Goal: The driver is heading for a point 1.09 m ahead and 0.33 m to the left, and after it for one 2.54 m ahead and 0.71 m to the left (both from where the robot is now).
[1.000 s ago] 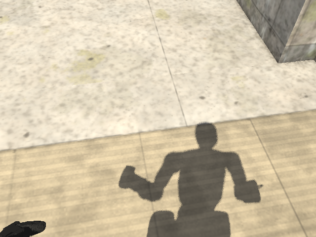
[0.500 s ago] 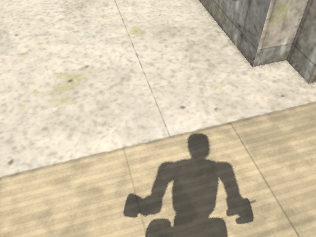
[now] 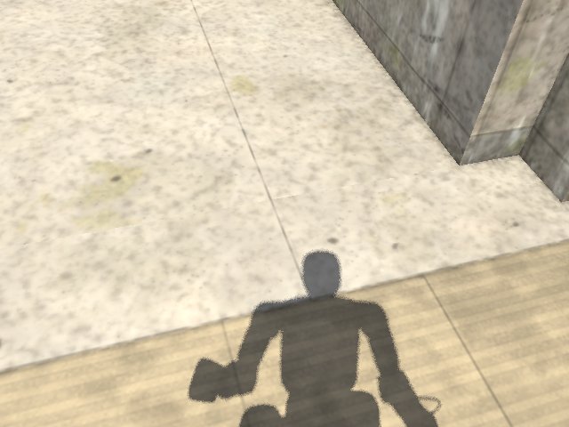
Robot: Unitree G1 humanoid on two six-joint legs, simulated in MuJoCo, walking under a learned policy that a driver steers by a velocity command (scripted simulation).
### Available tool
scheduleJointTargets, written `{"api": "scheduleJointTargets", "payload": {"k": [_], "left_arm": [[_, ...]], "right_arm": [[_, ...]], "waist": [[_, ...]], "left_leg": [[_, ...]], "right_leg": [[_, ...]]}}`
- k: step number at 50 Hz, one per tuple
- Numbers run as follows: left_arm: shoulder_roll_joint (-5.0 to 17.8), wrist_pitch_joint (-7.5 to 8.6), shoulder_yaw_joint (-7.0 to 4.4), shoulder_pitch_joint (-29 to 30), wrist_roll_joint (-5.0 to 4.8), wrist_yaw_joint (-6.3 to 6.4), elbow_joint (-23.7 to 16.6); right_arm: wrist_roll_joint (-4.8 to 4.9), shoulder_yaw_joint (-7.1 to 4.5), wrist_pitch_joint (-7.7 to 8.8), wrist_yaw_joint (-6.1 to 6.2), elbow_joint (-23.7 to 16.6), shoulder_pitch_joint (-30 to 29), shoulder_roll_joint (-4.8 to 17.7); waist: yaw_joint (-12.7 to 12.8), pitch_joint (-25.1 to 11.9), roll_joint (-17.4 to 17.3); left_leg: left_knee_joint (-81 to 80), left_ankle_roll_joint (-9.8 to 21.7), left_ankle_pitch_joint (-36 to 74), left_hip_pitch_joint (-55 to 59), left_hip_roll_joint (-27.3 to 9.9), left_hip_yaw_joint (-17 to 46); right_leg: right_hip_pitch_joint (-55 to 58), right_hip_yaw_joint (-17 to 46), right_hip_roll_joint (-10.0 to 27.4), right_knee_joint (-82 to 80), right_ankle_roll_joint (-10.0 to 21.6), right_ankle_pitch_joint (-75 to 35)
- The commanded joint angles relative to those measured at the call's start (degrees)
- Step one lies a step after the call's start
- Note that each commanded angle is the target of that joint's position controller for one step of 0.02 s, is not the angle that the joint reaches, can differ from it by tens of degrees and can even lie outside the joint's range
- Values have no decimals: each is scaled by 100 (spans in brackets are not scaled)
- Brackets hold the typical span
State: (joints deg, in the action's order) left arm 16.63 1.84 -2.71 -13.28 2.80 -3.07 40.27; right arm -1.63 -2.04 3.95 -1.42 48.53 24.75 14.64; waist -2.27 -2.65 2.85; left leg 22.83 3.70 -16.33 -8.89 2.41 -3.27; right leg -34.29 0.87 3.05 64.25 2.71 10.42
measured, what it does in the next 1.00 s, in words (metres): walks ahead, turning left: right foot, then left foot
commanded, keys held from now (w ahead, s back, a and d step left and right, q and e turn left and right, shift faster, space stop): w+shift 0.30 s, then q+shift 0.56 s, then w+q+shift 0.14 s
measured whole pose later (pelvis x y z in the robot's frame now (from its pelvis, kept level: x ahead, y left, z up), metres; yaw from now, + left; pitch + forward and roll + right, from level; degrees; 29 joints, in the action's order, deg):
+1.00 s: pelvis +0.63 +0.00 +0.00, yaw +30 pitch +2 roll -2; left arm 16.1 2.4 -2.6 1.6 -0.2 -0.2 37.8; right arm 1.5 -4.8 -0.9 1.5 33.1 14.5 17.5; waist -3.0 3.9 0.3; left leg 24.6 7.6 -5.1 -19.9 10.2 10.1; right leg -30.4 11.1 -0.7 49.5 -3.4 19.2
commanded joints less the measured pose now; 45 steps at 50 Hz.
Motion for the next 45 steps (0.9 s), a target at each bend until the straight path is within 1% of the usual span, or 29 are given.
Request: {"api": "scheduleJointTargets", "payload": {"k": [1, 5, 10, 12, 13, 14, 15, 16, 17, 18, 19, 20, 21, 22, 23, 25, 28, 30, 32, 34, 35, 36, 37, 38, 39, 40, 41, 43, 45], "left_arm": [[370, -16, -48, 612, -21, -54, -486], [229, 13, 46, 1504, -85, -82, -711], [165, 68, 142, 2190, -93, -95, -905], [243, 75, 122, 1956, -74, 2, -836], [384, 78, 68, 1499, -57, 67, -716], [595, 90, -26, 485, -65, 144, -419], [801, 114, -136, -915, -55, 241, 26], [1301, 149, -286, -1598, 162, 344, 180], [1426, 178, -325, -1466, 145, 294, 173], [1134, 192, -301, -959, 38, 262, 170], [701, 265, -183, -548, -3, 258, 212], [418, 334, -116, -418, -11, 244, 317], [113, 504, -81, -27, -351, 198, 194], [57, 591, -45, 145, -311, 189, 287], [35, 647, -50, 283, -272, 202, 316], [247, 659, -98, 727, -271, 273, 299], [490, 560, -160, 1018, -294, 473, 227], [684, 478, -205, 684, -381, 606, 260], [859, 358, -251, 651, -481, 656, 223], [967, 183, -306, 851, -545, 658, 75], [940, 111, -312, 999, -557, 616, -15], [739, 81, -256, 1156, -553, 530, -80], [-40, 85, -62, 743, -241, 381, -158], [130, 133, -42, -163, -236, 309, -273], [764, 210, -121, 93, -289, 257, -287], [895, 220, -161, 664, -333, 268, -466], [792, 175, -159, 882, -244, 335, -463], [737, 48, -179, 1030, -207, 375, -516], [528, 26, -155, 933, -236, 313, -435]], "right_arm": [[100, -176, 178, 12, -218, 79, 774], [121, -138, 219, 11, -44, 446, 682], [97, -108, 241, 97, 275, 706, 765], [58, -125, 224, 140, 373, 654, 962], [12, -154, 184, 182, 437, 665, 1111], [-43, -199, 116, 230, 474, 588, 1278], [-38, -215, 63, 261, 416, 274, 1313], [98, -55, 85, 185, 206, 618, 629], [292, 27, 158, 126, 131, 942, 185], [252, -105, 149, 203, 53, 301, 723], [247, -80, 153, 216, -18, -82, 644], [217, -51, 102, 208, 51, -111, 486], [521, -192, 88, 259, -49, -428, 659], [571, -217, 1, 250, -68, -329, 658], [526, -235, -106, 249, -94, -283, 553], [399, -213, -246, 229, -301, -439, 336], [268, -124, -200, 90, -645, -934, 187], [228, -131, -177, -74, -762, -1113, 210], [222, -225, -235, -195, -893, -998, 451], [241, -400, -324, -203, -931, -514, 823], [257, -537, -356, -159, -887, 12, 1111], [272, -669, -363, -54, -790, 581, 1348], [263, -669, -328, 49, -891, 72, 1622], [-77, -640, -175, 23, -1404, -458, 1882], [-24, -649, -147, -43, -1756, -860, 1713], [142, -589, -148, -33, -1849, -1143, 1467], [285, -523, -179, 8, -1865, -1322, 1233], [276, -504, -259, 130, -1963, -1449, 1124], [318, -526, -346, 231, -1984, -1344, 1121]], "waist": [[67, 934, -599], [-126, 1060, -585], [-187, 1214, -613], [39, 824, -854], [308, 457, -1049], [791, -105, -1203], [1481, -723, -1079], [1354, -1510, -130], [890, -2196, 1142], [846, -1418, 250], [641, -507, -238], [439, 8, -481], [483, 52, -9], [250, 99, 235], [108, 211, 236], [-134, 629, 135], [-75, 744, 45], [129, 373, -64], [39, 83, 58], [-289, -180, 204], [-587, -400, 125], [-941, -501, -310], [-196, -87, -2055], [374, -1259, -2185], [71, -1727, -1150], [119, -1016, -532], [285, -568, 157], [415, -382, 0], [429, -497, -158]], "left_leg": [[-2057, 651, -1209, 364, -1377, 1856], [-2271, 653, 205, 632, -1186, 1091], [-2344, 640, 2623, 1477, -1395, 554], [-1525, 539, 5575, 1771, -1455, 277], [-735, 485, 6945, 1928, -1533, 218], [455, 421, 7537, 1808, -1591, 171], [2095, 339, 6876, 955, -1439, 34], [4279, 269, 4006, -848, -893, 55], [6081, 120, -887, -2441, 221, 592], [6343, 198, -495, -2925, -106, 976], [6005, 168, -102, -2816, -414, 888], [5607, 158, -121, -2530, -600, 806], [5455, 5, -283, -2459, -823, 1057], [5219, -34, -90, -2226, -931, 1082], [4982, -96, -49, -2144, -963, 1013], [4369, -237, 158, -2175, -951, 720], [2504, -383, 1591, -1714, -711, 56], [1770, -387, 2483, -1503, -443, -255], [1504, -238, 2353, -1312, -237, -403], [1484, 70, 1722, -870, -8, -463], [1322, 298, 1553, -293, 67, -351], [648, 528, 2154, 550, 103, -90], [810, 905, 5084, 1000, -597, 1255], [273, 2451, 4491, 2082, -1872, 4504], [-415, 2383, 2751, 2039, -2066, 4930], [-597, 2058, 1757, 1439, -1831, 4507], [-650, 1694, 1326, 767, -1545, 4051], [-605, 1370, 1836, 3, -1071, 3386], [-744, 1183, 353, -208, -624, 3057]], "right_leg": [[-1579, 16, 317, -334, -176, -638], [-1356, -357, 171, -1624, -191, -1193], [-695, -735, -51, -2903, 207, -1198], [224, -999, -508, -3078, 435, -633], [814, -1031, -740, -3022, 537, -259], [1854, -953, -902, -3001, 658, 160], [3520, -672, -693, -3224, 804, 125], [5349, 1154, 807, -3408, 1031, 2023], [6099, 4413, 2241, -4464, 1446, 2203], [5397, 3875, 2027, -4580, 1365, 678], [4314, 2582, 1934, -4518, 1286, -1042], [3480, 1731, 1714, -4621, 1135, -2334], [3363, 940, 1346, -4773, 955, -2859], [3043, 528, 1208, -4858, 763, -3126], [2827, 252, 1137, -4973, 689, -3406], [2130, -386, 1016, -5277, 604, -3736], [1666, -1381, 448, -5232, 467, -3624], [2230, -1509, 489, -4781, 353, -3965], [2796, -1494, 672, -4170, 244, -4625], [3043, -1445, 858, -3223, 158, -5344], [2921, -1388, 864, -2319, 115, -5083], [2426, -1349, 562, -932, -104, -3694], [1090, -1203, -476, 825, -397, 2193], [-375, 58, -1309, 2554, -663, 3075], [-487, 900, -965, 2557, -499, 2500], [-626, 914, -803, 2091, -393, 2036], [-545, 883, -587, 1612, -406, 1714], [8, 901, -459, 717, -455, 1471], [311, 765, -460, -400, -518, 1132]]}}
Keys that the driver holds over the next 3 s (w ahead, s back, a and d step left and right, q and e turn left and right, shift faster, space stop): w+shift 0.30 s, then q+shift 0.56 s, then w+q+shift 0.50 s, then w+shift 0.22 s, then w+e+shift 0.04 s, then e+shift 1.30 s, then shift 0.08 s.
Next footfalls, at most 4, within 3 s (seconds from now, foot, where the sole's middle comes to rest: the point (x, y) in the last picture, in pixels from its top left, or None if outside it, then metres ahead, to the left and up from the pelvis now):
0.30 right None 0.43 -0.10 -0.78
0.72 left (238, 361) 0.71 0.08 -0.78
1.18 right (289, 306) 0.87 -0.06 -0.78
1.64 left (127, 296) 0.90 0.39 -0.78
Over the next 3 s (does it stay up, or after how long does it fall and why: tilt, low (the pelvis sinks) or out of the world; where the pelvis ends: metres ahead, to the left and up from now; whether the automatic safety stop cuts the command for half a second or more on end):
stays up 1.11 0.59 -0.02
